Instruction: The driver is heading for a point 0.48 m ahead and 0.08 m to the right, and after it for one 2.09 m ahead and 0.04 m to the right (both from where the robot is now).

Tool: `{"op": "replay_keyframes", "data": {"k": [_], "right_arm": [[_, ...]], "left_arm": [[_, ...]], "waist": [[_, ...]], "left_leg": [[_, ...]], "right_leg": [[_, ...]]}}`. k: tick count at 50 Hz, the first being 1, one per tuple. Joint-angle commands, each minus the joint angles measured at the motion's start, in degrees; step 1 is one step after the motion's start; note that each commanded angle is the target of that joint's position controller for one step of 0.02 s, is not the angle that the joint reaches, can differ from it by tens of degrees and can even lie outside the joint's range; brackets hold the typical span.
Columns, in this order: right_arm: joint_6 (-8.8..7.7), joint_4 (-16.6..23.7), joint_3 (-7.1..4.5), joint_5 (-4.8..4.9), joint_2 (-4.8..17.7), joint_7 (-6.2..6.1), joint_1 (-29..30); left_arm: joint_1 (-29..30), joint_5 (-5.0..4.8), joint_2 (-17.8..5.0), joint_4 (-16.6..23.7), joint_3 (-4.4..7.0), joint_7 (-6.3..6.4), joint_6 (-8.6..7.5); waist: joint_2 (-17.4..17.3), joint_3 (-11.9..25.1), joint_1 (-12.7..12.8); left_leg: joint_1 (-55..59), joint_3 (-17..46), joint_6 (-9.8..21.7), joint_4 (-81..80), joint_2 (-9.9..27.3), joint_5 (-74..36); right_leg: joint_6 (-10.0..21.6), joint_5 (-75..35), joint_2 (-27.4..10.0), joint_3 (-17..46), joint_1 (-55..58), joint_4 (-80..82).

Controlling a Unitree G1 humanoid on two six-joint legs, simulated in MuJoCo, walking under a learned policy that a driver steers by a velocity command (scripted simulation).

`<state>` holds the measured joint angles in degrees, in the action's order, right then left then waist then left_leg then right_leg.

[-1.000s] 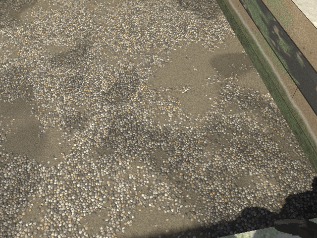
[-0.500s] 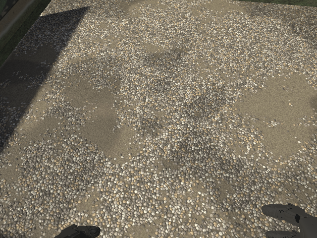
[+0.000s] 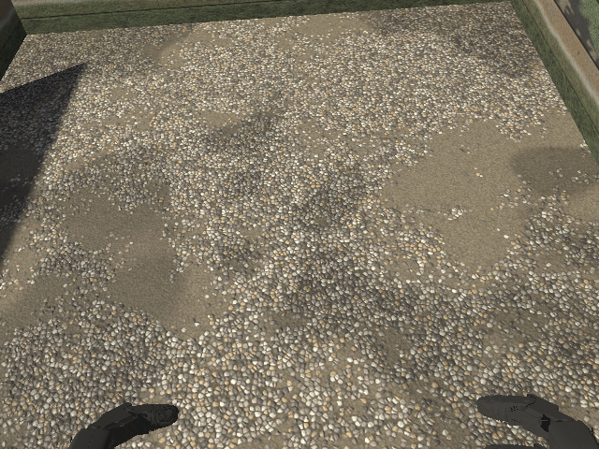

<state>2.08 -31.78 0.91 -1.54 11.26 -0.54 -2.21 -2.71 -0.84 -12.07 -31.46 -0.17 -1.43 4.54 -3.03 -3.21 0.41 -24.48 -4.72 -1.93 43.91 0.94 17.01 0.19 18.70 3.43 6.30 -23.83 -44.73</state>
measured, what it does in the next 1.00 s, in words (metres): steps on the spot: right foot, then left foot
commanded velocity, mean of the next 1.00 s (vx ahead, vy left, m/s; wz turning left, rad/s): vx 0.89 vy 0.00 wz -0.24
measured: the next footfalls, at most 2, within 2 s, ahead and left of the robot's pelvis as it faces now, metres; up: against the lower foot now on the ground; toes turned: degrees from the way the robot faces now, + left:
right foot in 0.38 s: -0.04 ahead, -0.16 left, +0.00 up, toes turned -23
left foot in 1.00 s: +0.08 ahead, -0.02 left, +0.00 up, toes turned -12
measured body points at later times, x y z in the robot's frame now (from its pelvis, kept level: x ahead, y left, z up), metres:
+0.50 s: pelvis -0.08 -0.06 -0.01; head -0.08 -0.09 +0.44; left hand +0.18 +0.08 -0.08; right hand +0.03 -0.39 -0.07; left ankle +0.05 +0.07 -0.65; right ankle -0.07 -0.14 -0.71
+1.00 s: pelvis -0.01 -0.09 -0.01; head +0.00 -0.08 +0.44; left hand +0.14 +0.17 -0.12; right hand +0.12 -0.36 -0.08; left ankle +0.04 -0.01 -0.71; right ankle -0.07 -0.15 -0.70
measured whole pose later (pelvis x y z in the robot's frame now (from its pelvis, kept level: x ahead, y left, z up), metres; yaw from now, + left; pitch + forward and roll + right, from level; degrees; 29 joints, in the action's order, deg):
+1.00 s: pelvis -0.01 -0.09 -0.01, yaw -13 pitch +0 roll +0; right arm 4.3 -33.9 -1.7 0.8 12.8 1.5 -8.0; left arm -18.9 1.5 -17.1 -37.0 2.8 2.7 1.4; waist 1.7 0.0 1.7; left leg -24.6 -2.1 4.2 46.1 -2.1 23.2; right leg 3.1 29.2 -2.4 -11.0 -18.1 -49.6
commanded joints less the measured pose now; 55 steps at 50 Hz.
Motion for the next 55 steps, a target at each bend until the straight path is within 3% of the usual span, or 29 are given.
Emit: {"op": "replay_keyframes", "data": {"k": [1,3,5,6,7,8,9,12,14,17,19,20,21,22,23,25,29,31,36,39,42,46,47,49,50,51,52,53,55], "right_arm": [[-1.72,7.9,-0.13,0.54,0.8,1.04,6.7],[-2.31,6.8,-1.13,-0.27,3.2,1.62,1.6],[-2.3,2.8,-2.78,-1.45,7.5,1.61,-9.8],[-2.33,1.2,-3.81,-1.72,11.7,1.17,-13.6],[-2.66,2.2,-4.53,-1.42,13.8,0.22,-10.1],[-3.13,3.5,-3.57,-1.65,11.7,-0.78,-5.7],[-3.61,4.4,-2.98,-1.68,10.7,-1.38,-0.9],[-4.42,5.5,-3.11,-0.67,10.8,-1.91,6.9],[-4.88,4.7,-3.51,-0.03,11.0,-1.16,5.7],[-4.04,1.8,-5.49,0.74,13.9,-0.01,-2.0],[-1.7,2.0,-4.72,1.26,9.0,0.5,-1.4],[0.17,4.4,-3.7,1.04,5.9,0.34,3.2],[0.94,9.9,-3.62,-0.82,6.7,-0.41,6.2],[-0.3,13.8,-3.42,-1.97,7.4,-1.25,14.8],[-1.25,13.9,-2.71,-1.39,6.1,-2.02,14.5],[-1.24,8.8,-2.47,-0.38,5.0,-3.05,6.0],[0.93,5.7,-2.97,0.84,5.2,-2.31,3.0],[0.7,5.7,-2.94,1.54,5.3,-1.97,4.5],[0.37,4.8,-2.76,0.8,4.8,-1.14,4.3],[0.34,3.9,-2.59,1.43,4.0,0.19,3.2],[-0.03,3.1,-2.93,1.97,4.3,1.29,1.8],[1.09,3.3,-3.36,3.26,4.6,2.43,1.4],[1.5,3.3,-3.46,3.58,4.8,2.58,0.9],[2.12,0.5,-4.34,2.19,5.9,1.96,-9.8],[1.7,-0.5,-5.28,1.26,7.8,1.36,-17.8],[1.64,1.2,-7.12,0.85,17.3,1.33,-15.8],[2.14,2.0,-7.84,2.52,17.0,1.49,-17.0],[2.08,1.0,-6.8,1.25,14.0,0.74,-15.0],[2.55,2.3,-5.51,1.32,10.0,-0.03,-9.0]], "left_arm": [[11.3,-0.98,-7.8,8.1,1.54,0.24,0.27],[14.1,-2.41,-11.0,9.2,3.03,0.51,-0.97],[17.1,-3.02,-9.8,11.0,3.51,0.2,-1.3],[21.2,-3.0,-7.0,12.9,3.04,0.15,-0.92],[21.1,-1.29,-7.5,13.8,3.52,0.29,-1.19],[20.5,-0.51,-7.8,13.4,3.72,0.12,-1.56],[16.8,-0.52,-7.2,12.0,3.55,0.02,-1.48],[5.6,-0.06,-7.6,8.7,3.68,0.01,0.02],[6.0,-1.05,-7.6,9.0,2.85,-0.26,1.23],[5.9,-1.27,-6.5,8.4,2.19,-0.66,1.33],[-3.4,0.53,-5.6,3.6,2.15,-1.15,1.45],[-7.7,0.3,-4.5,2.9,1.12,-2.19,1.29],[-9.8,-1.62,-11.9,3.3,2.66,-1.77,0.89],[-9.0,-0.99,-16.7,6.0,4.48,-0.16,0.54],[-3.6,0.85,-16.2,8.5,3.79,1.73,0.31],[2.6,2.8,-11.9,9.8,2.43,2.78,-1.32],[0.4,2.67,-7.6,8.9,0.94,2.59,-4.22],[-4.4,3.05,-8.3,7.9,1.19,2.74,-5.0],[-9.8,3.68,-7.2,6.0,1.46,2.96,-6.42],[-13.5,3.39,-7.2,3.4,1.99,2.54,-6.78],[-18.2,3.39,-9.7,0.6,3.29,3.25,-5.84],[-17.0,3.03,-10.6,-1.4,4.21,4.07,-4.06],[-15.9,2.76,-10.9,-1.5,4.45,4.12,-3.82],[-9.5,2.12,-12.8,-1.2,5.09,4.65,-4.12],[-6.4,1.43,-13.1,-0.2,5.21,4.61,-3.44],[-2.3,1.16,-7.8,5.2,3.79,3.87,-2.82],[2.0,2.44,-9.5,6.4,3.53,4.84,-3.0],[-0.1,1.38,-9.9,5.2,3.67,4.96,-3.12],[-3.5,1.82,-11.9,2.5,4.2,5.44,-2.76]], "waist": [[16.7,5.5,-0.4],[15.8,7.8,-3.9],[5.6,9.7,-9.0],[-13.5,6.1,-12.2],[-14.9,3.1,-10.0],[-7.5,3.5,-6.5],[-6.0,5.4,-2.3],[-8.6,9.5,4.2],[-6.0,10.1,3.8],[-2.3,9.7,0.7],[8.1,8.7,2.6],[15.8,1.2,5.2],[28.2,-1.3,5.5],[22.8,4.2,9.7],[16.3,6.3,6.0],[11.4,11.0,0.0],[4.6,10.7,-0.5],[3.8,8.2,2.0],[5.7,6.1,3.4],[8.7,6.7,3.3],[9.6,8.3,3.7],[11.4,5.9,3.3],[11.1,5.7,2.8],[9.9,7.4,-4.1],[4.1,10.8,-9.3],[-13.3,12.8,-7.1],[-8.6,14.7,-9.7],[-6.4,11.3,-5.8],[-2.3,5.8,-0.4]], "left_leg": [[8.5,1.5,-3.1,5.0,-2.4,-3.5],[19.2,0.3,-1.0,4.9,-2.8,-3.6],[30.5,3.7,2.1,-4.0,0.6,7.0],[26.6,20.3,5.4,-19.4,12.5,24.5],[19.7,36.3,9.1,-26.7,21.9,33.2],[14.0,38.1,10.6,-27.5,24.3,31.5],[8.8,33.8,10.0,-27.8,24.1,27.1],[-4.7,13.2,5.4,-27.7,19.1,13.7],[-3.6,2.5,1.9,-25.4,16.0,9.2],[1.6,-2.2,3.0,-21.8,17.1,15.6],[2.0,-7.7,1.0,-5.5,11.6,15.7],[-8.2,-7.5,-0.7,11.1,8.0,18.9],[-31.4,-1.9,-3.1,23.9,0.0,23.7],[-37.1,6.7,-4.4,29.1,-1.0,17.8],[-36.4,10.4,-5.2,31.1,0.6,10.2],[-28.7,9.2,-5.1,32.9,1.7,1.7],[-22.0,12.4,-4.4,33.4,-0.9,-7.0],[-25.2,17.3,-3.2,29.5,-4.2,-9.5],[-29.6,16.3,-0.9,23.1,-4.0,-13.4],[-22.4,10.8,0.4,19.1,-3.3,-6.5],[-16.0,4.3,2.2,17.1,-2.6,4.7],[-10.2,1.6,3.8,11.0,-1.9,12.6],[-6.7,0.7,4.4,8.3,-2.3,12.6],[9.7,-0.5,7.5,-2.9,-5.5,7.6],[21.9,10.2,11.4,-11.8,-2.4,0.6],[30.8,42.9,21.5,-17.1,13.5,-23.7],[28.5,47.6,25.1,-18.3,15.5,-31.2],[24.0,43.3,24.5,-19.2,15.3,-25.8],[13.3,35.5,19.4,-21.1,9.5,-18.8]], "right_leg": [[6.6,5.2,-6.5,16.0,-10.6,21.6],[4.7,13.2,-5.0,15.1,-18.1,25.8],[0.5,15.4,1.5,7.0,-28.0,17.8],[-0.8,12.9,6.1,-1.0,-34.1,-3.1],[-0.6,6.9,2.5,1.3,-36.7,-15.9],[-1.0,3.5,0.9,4.1,-34.7,-21.8],[-1.9,1.4,0.3,3.1,-29.4,-25.8],[-2.9,-2.6,-2.3,-3.6,-10.0,-33.2],[-1.6,-3.8,-4.9,-5.6,-3.1,-17.9],[1.1,-0.1,-4.8,-12.1,4.9,-2.2],[2.6,1.8,-1.2,-13.4,9.3,3.4],[5.5,0.2,-2.3,-5.3,5.6,5.8],[10.6,-6.1,-7.7,16.8,11.4,12.4],[13.0,8.3,-15.3,34.2,12.4,25.0],[13.3,16.9,-17.0,37.7,10.8,28.2],[10.8,15.4,-15.3,29.4,6.4,22.8],[8.4,12.4,-14.1,21.4,1.9,20.5],[7.6,10.9,-15.9,19.5,5.8,20.0],[4.8,3.4,-17.0,14.4,13.2,18.1],[4.9,-18.8,-16.6,7.5,13.8,15.7],[6.1,-39.8,-17.0,1.5,16.7,12.8],[8.3,-33.9,-18.4,-2.0,15.6,12.4],[7.6,-32.3,-18.5,-3.2,13.8,11.8],[3.4,-44.5,-15.2,-10.7,4.9,-1.3],[-0.1,-36.0,-11.3,-14.9,-5.1,-20.2],[-4.4,17.7,1.1,-14.1,-29.0,-36.6],[-4.9,17.1,-0.9,-1.7,-31.3,-38.7],[-5.7,13.8,-1.9,-0.6,-31.6,-38.6],[-6.2,5.1,-4.3,-1.4,-27.4,-32.8]]}}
